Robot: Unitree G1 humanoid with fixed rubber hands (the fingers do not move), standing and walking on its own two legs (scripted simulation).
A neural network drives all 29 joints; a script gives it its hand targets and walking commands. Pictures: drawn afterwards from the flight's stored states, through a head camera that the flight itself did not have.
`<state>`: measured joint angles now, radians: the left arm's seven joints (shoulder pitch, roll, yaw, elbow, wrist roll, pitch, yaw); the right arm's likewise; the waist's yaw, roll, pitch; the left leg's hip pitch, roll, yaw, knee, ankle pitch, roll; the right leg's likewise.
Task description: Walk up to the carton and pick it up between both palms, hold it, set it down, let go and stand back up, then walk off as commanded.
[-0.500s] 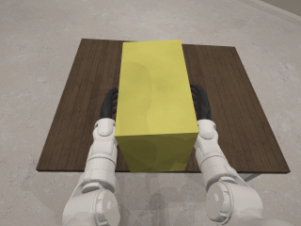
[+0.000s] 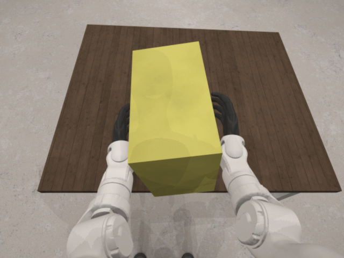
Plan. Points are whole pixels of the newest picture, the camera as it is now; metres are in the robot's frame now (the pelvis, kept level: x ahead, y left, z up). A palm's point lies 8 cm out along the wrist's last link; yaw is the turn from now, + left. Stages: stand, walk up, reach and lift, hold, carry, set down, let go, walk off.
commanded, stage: set down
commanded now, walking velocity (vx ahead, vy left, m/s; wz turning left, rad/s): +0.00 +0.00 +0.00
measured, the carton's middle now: (175, 124) +0.44 -0.01 -0.03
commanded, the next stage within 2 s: none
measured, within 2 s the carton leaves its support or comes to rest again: rests again in 1.30 s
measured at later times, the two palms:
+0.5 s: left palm (126, 137) +0.40 +0.12 -0.03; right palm (229, 131) +0.40 -0.14 +0.00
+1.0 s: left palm (126, 139) +0.39 +0.12 -0.03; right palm (229, 133) +0.39 -0.14 +0.00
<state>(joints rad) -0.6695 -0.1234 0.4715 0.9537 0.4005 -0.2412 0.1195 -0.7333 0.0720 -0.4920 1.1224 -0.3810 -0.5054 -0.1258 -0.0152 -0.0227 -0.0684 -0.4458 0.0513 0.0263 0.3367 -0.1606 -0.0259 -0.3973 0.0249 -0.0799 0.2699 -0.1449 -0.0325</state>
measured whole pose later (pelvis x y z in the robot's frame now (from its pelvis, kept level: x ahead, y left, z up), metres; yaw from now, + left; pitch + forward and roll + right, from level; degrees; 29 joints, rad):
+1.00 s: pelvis -0.02 +0.00 -0.01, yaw -1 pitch +23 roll -1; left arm -0.79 -0.10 0.59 1.13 0.45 -0.40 0.13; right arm -0.83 0.09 -0.72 1.16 -0.55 -0.56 -0.09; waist -0.01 -0.03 -0.11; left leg -0.64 0.06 0.06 0.39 -0.15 -0.02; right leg -0.61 0.02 -0.07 0.35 -0.13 -0.03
